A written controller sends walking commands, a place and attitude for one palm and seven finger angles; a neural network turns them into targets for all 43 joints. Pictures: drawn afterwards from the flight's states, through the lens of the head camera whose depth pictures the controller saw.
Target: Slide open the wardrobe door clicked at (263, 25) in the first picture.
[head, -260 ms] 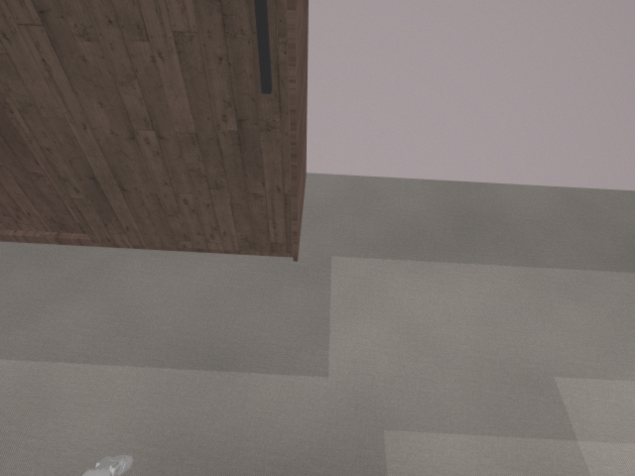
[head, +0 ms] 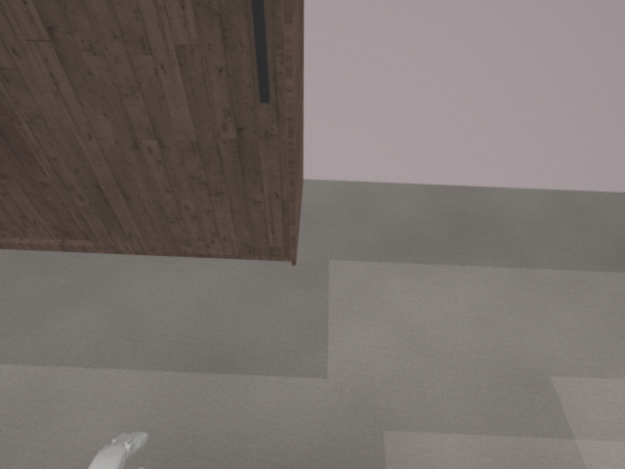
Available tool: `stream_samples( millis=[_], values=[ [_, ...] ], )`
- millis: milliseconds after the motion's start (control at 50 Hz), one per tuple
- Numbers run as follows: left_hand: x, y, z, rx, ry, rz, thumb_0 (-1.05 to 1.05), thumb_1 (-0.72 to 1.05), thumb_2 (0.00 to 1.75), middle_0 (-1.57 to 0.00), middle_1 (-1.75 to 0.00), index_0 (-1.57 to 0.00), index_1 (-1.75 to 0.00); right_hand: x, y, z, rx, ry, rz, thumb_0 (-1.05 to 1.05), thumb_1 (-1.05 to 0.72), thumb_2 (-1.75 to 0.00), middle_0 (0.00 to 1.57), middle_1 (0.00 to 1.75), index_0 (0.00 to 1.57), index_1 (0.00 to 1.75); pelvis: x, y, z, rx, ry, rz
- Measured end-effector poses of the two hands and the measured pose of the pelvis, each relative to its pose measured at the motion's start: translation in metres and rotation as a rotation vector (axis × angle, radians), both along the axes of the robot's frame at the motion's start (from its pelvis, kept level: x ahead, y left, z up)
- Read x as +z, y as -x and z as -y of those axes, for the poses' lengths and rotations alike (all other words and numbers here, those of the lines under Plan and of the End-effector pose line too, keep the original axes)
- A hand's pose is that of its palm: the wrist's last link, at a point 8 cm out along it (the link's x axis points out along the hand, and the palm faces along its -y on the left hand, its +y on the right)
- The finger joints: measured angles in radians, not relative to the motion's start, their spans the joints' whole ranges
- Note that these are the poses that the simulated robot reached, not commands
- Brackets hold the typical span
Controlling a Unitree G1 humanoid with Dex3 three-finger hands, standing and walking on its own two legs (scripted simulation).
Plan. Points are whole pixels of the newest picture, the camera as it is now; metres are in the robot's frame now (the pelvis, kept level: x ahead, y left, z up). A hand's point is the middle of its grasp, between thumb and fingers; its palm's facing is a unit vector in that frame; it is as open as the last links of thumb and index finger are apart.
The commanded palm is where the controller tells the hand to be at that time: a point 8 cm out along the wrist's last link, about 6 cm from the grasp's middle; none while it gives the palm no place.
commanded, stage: stand and wait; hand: right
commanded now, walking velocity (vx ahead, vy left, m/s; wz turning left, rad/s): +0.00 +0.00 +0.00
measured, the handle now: (262, 45) +0.98 +0.17 +0.12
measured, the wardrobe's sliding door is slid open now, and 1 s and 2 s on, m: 0.00 0.00 0.00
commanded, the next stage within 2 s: look at it before walking up in 0.56 s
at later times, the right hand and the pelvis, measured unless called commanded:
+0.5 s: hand out of the picture +0.06 -0.24 -0.15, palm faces -0.02 +0.94 -0.35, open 7.4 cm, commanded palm none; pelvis -0.02 +0.01 +0.00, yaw +0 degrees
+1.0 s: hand out of the picture +0.04 -0.23 -0.15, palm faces -0.03 +0.94 -0.33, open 7.4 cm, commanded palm none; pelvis -0.03 +0.01 +0.01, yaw +0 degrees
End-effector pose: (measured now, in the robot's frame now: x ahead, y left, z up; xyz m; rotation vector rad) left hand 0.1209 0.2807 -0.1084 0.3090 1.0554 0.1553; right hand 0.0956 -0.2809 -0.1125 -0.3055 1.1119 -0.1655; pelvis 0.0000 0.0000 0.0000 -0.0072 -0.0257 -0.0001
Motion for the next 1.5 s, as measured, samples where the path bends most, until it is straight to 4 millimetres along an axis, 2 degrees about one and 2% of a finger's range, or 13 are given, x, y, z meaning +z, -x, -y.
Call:
stream_samples(
  millis=[300, 500, 860, 1140, 1380, 1500],
  values=[
    [-0.007, 0.05, -0.019, 0.048, -0.019, -0.123, 0.0, 0.91, 0.9, -0.2, -0.3, -0.2, -0.3, -0.002, 0.039, 0.005, -0.035, 0.021, -0.094, 0.01, -0.91, -0.9, 0.21, 0.3, 0.2, 0.3, 0.003, 0.009, -0.007, 0.001, -0.001, 0.01],
    [-0.011, 0.072, -0.022, 0.06, -0.01, -0.156, 0.0, 0.91, 0.9, -0.2, -0.3, -0.2, -0.3, 0.003, 0.046, 0.005, -0.035, 0.035, -0.093, 0.01, -0.91, -0.9, 0.21, 0.3, 0.2, 0.3, 0.004, 0.017, -0.01, 0.002, 0.0, 0.017],
    [-0.009, 0.079, -0.024, 0.059, -0.003, -0.147, 0.0, 0.91, 0.9, -0.2, -0.3, -0.2, -0.3, 0.001, 0.05, -0.005, -0.025, 0.016, -0.079, 0.01, -0.91, -0.9, 0.21, 0.3, 0.2, 0.3, 0.005, 0.026, -0.014, 0.002, -0.001, 0.016],
    [-0.008, 0.083, -0.023, 0.06, -0.014, -0.173, 0.0, 0.91, 0.9, -0.2, -0.3, -0.2, -0.3, -0.003, 0.059, -0.002, -0.034, 0.01, -0.115, 0.01, -0.91, -0.9, 0.21, 0.3, 0.2, 0.3, 0.006, 0.025, -0.012, 0.001, -0.004, 0.01],
    [-0.008, 0.07, -0.017, 0.059, -0.011, -0.146, 0.0, 0.91, 0.9, -0.2, -0.3, -0.2, -0.3, -0.002, 0.053, 0.003, -0.036, 0.018, -0.11, 0.01, -0.91, -0.9, 0.21, 0.3, 0.2, 0.3, 0.005, 0.021, -0.008, 0.015, -0.004, 0.007],
    [-0.016, 0.076, -0.005, 0.119, 0.022, -0.103, 0.0, 0.91, 0.9, -0.2, -0.3, -0.2, -0.3, -0.013, 0.052, -0.01, -0.003, 0.001, -0.142, 0.01, -0.91, -0.9, 0.2, 0.3, 0.2, 0.3, -0.002, 0.026, -0.008, 0.076, 0.002, 0.001]
  ],
)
